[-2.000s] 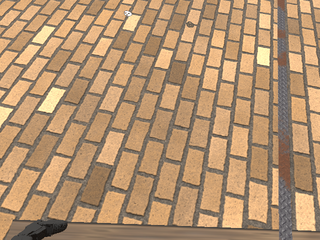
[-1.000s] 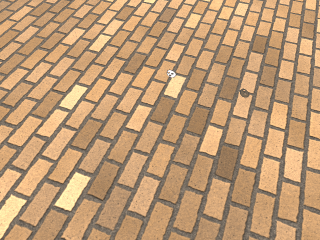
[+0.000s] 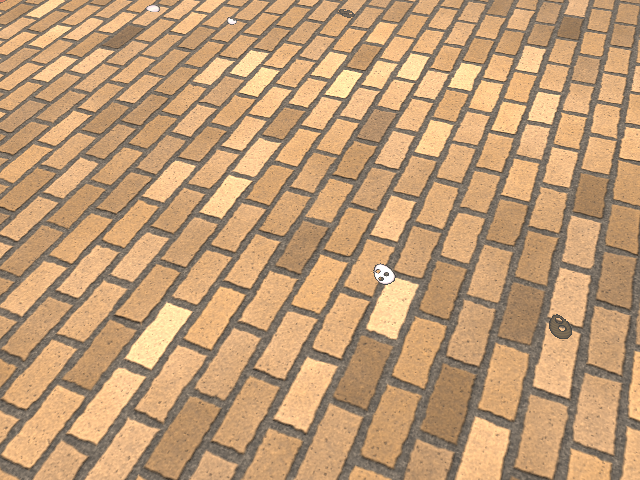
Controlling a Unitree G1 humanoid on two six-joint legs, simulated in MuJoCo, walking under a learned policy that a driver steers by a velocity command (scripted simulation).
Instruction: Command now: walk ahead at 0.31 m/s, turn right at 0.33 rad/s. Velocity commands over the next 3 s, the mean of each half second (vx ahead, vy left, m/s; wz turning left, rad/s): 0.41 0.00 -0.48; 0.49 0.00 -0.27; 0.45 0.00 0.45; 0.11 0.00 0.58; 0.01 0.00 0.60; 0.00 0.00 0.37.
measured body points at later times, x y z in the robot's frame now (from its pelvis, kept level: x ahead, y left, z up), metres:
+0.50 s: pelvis +0.18 +0.02 +0.01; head +0.20 +0.01 +0.46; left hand +0.39 +0.25 -0.10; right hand +0.14 -0.26 -0.12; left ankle +0.14 +0.14 -0.73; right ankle +0.23 -0.16 -0.67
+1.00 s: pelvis +0.41 -0.14 +0.01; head +0.42 -0.16 +0.46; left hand +0.58 +0.08 -0.10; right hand +0.42 -0.45 -0.11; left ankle +0.62 -0.02 -0.65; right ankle +0.36 -0.19 -0.73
